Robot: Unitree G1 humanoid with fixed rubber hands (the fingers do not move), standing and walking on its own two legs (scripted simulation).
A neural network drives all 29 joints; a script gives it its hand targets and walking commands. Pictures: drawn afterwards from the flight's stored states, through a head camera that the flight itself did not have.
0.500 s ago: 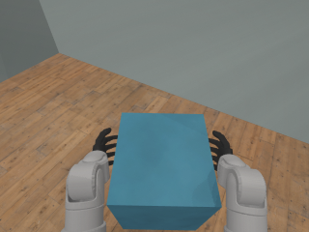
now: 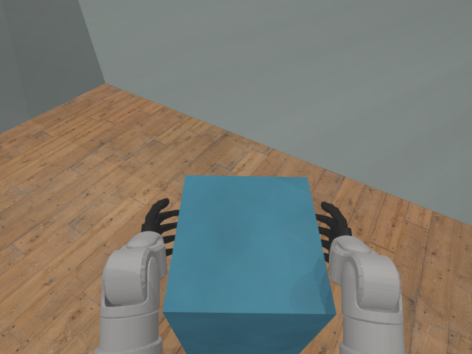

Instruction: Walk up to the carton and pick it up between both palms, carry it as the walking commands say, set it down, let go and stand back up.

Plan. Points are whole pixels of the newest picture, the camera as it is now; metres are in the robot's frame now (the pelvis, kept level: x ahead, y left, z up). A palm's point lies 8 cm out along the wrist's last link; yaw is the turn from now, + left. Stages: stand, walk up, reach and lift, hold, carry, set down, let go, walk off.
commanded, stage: carry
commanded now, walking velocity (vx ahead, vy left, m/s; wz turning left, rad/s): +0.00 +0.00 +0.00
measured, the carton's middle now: (244, 269) +0.26 +0.00 +0.02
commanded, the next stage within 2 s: none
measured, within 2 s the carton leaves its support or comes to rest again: neither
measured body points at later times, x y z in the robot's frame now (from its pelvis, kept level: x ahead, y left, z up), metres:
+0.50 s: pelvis +0.00 -0.01 +0.00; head -0.02 -0.01 +0.45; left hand +0.28 +0.14 +0.08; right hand +0.28 -0.16 +0.08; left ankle +0.04 +0.10 -0.73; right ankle +0.03 -0.13 -0.73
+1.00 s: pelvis -0.11 -0.03 -0.03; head -0.08 -0.03 +0.42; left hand +0.18 +0.13 +0.04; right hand +0.18 -0.16 +0.04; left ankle +0.04 +0.10 -0.73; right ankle -0.01 -0.13 -0.73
